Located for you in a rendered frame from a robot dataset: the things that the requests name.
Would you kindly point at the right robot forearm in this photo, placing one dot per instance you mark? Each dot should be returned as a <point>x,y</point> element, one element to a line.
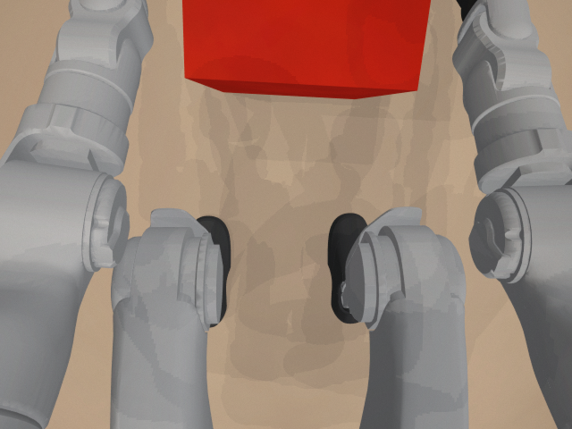
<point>514,113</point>

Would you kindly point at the left robot forearm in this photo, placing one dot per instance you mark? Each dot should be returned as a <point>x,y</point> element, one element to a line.
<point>89,91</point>

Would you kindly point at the robot right thigh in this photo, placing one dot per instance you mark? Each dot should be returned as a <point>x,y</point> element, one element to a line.
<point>400,287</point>

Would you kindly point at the robot right foot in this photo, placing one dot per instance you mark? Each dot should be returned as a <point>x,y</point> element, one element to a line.
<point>344,231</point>

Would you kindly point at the robot left upper arm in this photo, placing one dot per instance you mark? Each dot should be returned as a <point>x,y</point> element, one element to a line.
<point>58,225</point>

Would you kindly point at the carton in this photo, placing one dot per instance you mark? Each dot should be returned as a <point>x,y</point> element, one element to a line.
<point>347,49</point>

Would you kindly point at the right robot hand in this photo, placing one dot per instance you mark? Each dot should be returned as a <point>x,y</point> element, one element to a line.
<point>465,6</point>

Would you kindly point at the robot right upper arm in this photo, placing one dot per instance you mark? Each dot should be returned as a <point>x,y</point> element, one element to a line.
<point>522,236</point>

